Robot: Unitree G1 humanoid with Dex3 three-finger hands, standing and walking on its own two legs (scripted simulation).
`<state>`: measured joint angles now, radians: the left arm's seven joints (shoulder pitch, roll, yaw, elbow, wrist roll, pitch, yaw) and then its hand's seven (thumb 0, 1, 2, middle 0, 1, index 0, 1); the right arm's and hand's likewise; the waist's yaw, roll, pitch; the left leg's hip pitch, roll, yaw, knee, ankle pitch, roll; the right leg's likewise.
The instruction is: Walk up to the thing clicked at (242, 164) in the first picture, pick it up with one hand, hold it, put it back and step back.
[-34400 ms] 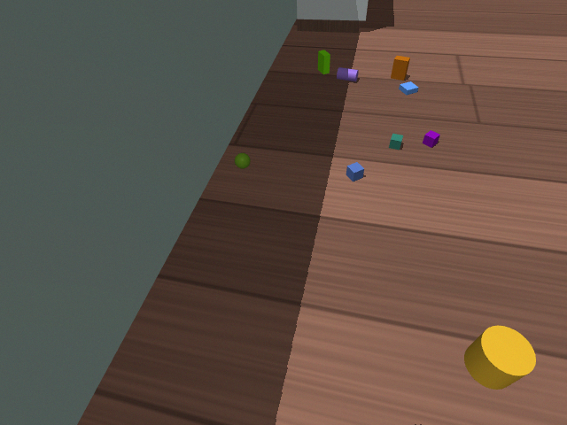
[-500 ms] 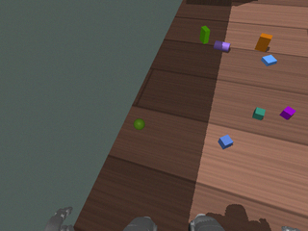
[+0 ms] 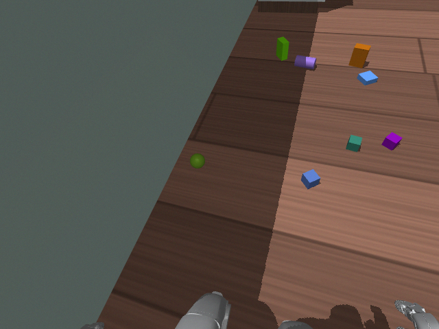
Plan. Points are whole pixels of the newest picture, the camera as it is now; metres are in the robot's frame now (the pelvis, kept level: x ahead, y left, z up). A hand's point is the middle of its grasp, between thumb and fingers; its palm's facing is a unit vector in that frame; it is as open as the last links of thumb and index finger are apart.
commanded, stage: step back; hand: left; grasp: from above
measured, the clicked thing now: (197, 160) +0.98 +0.29 -0.72
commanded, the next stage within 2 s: stand in 1.12 s
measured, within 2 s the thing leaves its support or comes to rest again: neither
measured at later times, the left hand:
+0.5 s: hand out of the picture -0.07 +0.28 -0.14, palm faces +0.05 -0.92 -0.39, open 7.3 cm
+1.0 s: hand out of the picture +0.03 +0.31 -0.14, palm faces +0.02 -0.93 -0.37, open 7.3 cm
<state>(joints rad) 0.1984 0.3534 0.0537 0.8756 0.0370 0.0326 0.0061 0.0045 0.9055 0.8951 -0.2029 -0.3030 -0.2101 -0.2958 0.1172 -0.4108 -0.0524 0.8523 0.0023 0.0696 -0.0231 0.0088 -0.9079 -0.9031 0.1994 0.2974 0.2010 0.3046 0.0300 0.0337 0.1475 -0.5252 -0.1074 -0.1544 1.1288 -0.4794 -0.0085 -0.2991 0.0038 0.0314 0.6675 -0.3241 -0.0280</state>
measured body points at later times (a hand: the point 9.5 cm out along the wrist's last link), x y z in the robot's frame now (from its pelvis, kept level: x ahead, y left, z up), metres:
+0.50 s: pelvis -0.09 +0.00 +0.00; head -0.08 +0.00 +0.45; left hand -0.07 +0.33 -0.12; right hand +0.01 -0.30 -0.12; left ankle -0.08 +0.13 -0.72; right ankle -0.06 -0.10 -0.73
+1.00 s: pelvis -0.04 +0.04 +0.01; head -0.02 +0.04 +0.46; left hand +0.03 +0.35 -0.12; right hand +0.06 -0.26 -0.12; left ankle -0.04 +0.16 -0.72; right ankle -0.05 -0.09 -0.72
